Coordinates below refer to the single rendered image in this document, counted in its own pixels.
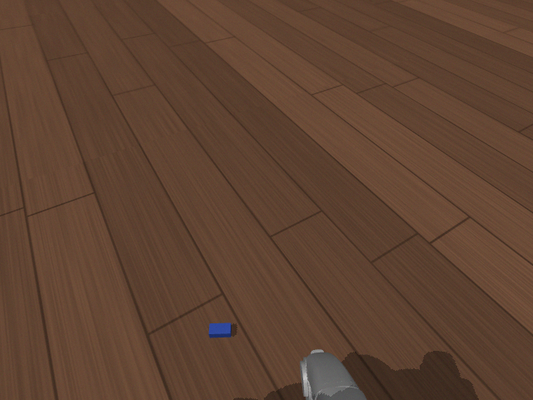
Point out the small box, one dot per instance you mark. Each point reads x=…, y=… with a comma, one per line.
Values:
x=220, y=330

